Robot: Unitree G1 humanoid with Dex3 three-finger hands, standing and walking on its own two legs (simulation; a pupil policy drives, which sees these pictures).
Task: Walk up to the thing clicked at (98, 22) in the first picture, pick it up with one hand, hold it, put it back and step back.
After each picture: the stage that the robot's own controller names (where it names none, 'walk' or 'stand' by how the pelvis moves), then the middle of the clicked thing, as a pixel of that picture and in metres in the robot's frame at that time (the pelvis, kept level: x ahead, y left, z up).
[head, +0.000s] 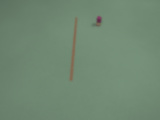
stand; (98, 21) +1.79 -0.28 -0.72
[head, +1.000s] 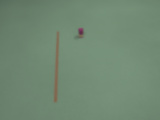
walk; (80, 33) +1.66 +0.07 -0.69
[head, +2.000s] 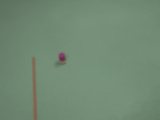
walk; (62, 58) +1.09 +0.25 -0.72
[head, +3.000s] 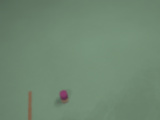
walk; (64, 96) +0.67 +0.19 -0.72
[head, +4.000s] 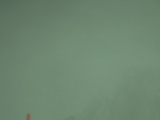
walk; out of the picture +0.44 +0.12 -0.70
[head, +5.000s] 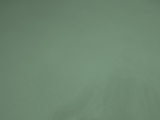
stand; out of the picture +0.37 +0.15 -0.72
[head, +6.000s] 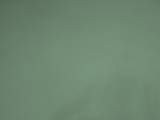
stand; out of the picture +0.35 +0.13 -0.72
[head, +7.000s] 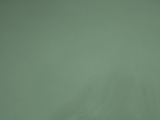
stand; out of the picture +0.36 +0.14 -0.72
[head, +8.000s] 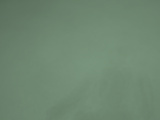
stand; out of the picture +0.33 +0.15 -0.72
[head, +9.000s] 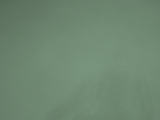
stand; out of the picture +0.34 +0.16 -0.72
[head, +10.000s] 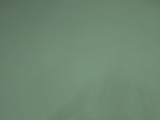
stand; out of the picture +0.36 +0.15 -0.73
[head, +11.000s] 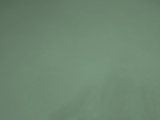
stand; out of the picture +0.35 +0.14 -0.73
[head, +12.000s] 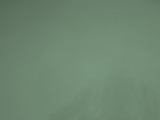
stand; out of the picture +0.35 +0.13 -0.73
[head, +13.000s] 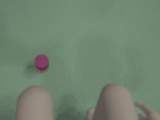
go down; (42, 64) +0.45 +0.13 -0.37
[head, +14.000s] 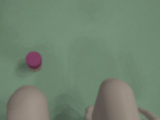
go down; (34, 62) +0.46 +0.14 -0.32
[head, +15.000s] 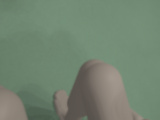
close in; out of the picture +0.45 +0.19 -0.24
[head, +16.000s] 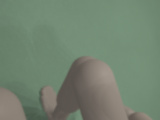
close; out of the picture +0.45 +0.20 -0.24
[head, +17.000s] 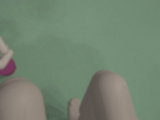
lift; (6, 67) +0.39 +0.19 -0.27
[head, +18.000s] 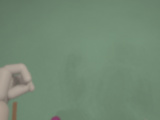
hold; out of the picture +0.35 +0.12 -0.60
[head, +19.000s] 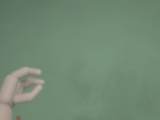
hold; out of the picture +0.32 +0.14 -0.68
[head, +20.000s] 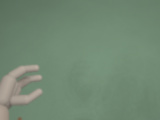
go down; out of the picture +0.33 +0.13 -0.67
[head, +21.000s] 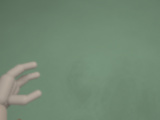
stand; out of the picture +0.33 +0.13 -0.67
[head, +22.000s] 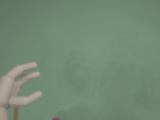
stand; out of the picture +0.34 +0.14 -0.64
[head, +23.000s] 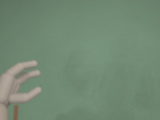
stand; out of the picture +0.33 +0.14 -0.64
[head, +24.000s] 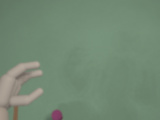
stand; (57, 116) +0.35 +0.13 -0.60
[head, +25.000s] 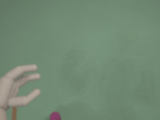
stand; (55, 118) +0.34 +0.13 -0.61
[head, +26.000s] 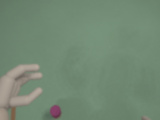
hold; (56, 112) +0.35 +0.13 -0.58
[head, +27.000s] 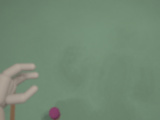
hold; (55, 114) +0.35 +0.14 -0.59
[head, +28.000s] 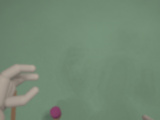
hold; (56, 113) +0.35 +0.13 -0.58
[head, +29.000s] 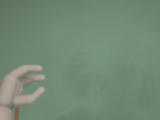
close; out of the picture +0.33 +0.14 -0.64
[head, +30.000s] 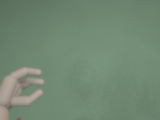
close; out of the picture +0.32 +0.14 -0.68
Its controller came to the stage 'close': yes
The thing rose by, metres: 0.03
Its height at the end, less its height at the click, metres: +0.00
